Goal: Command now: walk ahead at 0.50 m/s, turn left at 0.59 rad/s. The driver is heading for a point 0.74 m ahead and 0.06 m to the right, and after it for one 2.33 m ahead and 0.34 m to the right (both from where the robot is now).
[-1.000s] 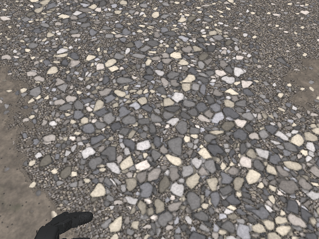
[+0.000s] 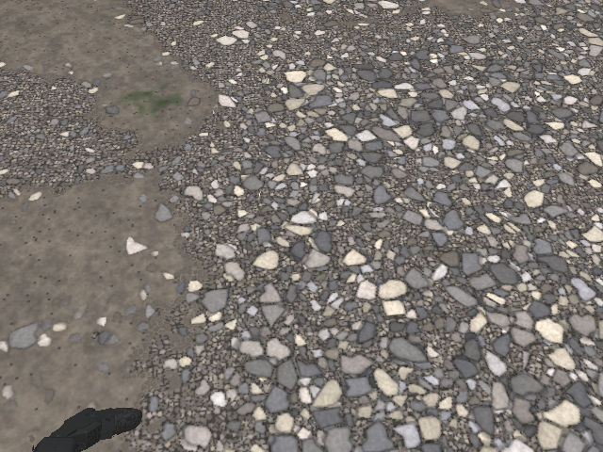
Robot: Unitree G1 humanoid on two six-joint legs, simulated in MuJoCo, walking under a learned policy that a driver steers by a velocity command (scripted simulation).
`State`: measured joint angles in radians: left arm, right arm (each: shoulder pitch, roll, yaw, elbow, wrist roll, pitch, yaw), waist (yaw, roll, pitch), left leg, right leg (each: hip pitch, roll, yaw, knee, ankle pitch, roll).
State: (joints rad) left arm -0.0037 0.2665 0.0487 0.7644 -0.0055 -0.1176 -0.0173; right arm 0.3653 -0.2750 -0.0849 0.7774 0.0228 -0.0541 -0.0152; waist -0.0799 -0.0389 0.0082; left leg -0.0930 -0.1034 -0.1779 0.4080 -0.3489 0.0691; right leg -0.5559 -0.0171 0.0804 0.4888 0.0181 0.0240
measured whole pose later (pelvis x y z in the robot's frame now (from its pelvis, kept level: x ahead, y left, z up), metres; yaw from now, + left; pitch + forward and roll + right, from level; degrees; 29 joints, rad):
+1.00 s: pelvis +0.51 +0.06 +0.00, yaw -4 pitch +2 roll +2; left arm 0.10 0.26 0.05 0.77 -0.02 -0.04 -0.05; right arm 0.35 -0.26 -0.07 0.83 0.00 -0.08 -0.01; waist -0.07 -0.04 0.02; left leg 0.08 -0.02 0.24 0.22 -0.32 0.01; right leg -0.67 -0.09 0.01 0.68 0.02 -0.03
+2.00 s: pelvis +1.03 -0.08 +0.00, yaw -27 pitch +2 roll +2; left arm 0.08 0.25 0.04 0.66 0.00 -0.06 -0.02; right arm 0.34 -0.27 -0.05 0.86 0.02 -0.06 0.00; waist -0.09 -0.04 0.03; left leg -0.08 -0.03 0.02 0.36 -0.31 0.01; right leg -0.50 -0.03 0.04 0.52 0.01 -0.02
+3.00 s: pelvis +1.33 -0.19 -0.02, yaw -18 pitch +2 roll -1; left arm 0.40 0.27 0.07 0.95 -0.01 -0.05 0.02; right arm 0.02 -0.26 -0.04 0.75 0.02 -0.06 0.06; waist 0.06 0.01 0.03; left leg -0.54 0.01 0.05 0.58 -0.07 0.11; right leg 0.15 -0.04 -0.17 0.35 -0.48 0.04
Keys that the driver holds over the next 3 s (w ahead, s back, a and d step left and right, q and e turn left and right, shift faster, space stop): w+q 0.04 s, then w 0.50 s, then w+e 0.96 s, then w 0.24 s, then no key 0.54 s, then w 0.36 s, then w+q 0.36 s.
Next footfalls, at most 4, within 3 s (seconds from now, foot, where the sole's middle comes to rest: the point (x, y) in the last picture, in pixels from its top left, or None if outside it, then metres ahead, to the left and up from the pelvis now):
0.06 right None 0.20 -0.13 -0.77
0.54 left None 0.43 0.16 -0.77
1.10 right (309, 341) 0.73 -0.08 -0.77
1.58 left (254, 239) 1.05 0.05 -0.77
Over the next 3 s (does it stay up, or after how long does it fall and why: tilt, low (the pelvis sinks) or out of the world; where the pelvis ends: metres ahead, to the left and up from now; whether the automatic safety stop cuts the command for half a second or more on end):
stays up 1.33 -0.19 -0.02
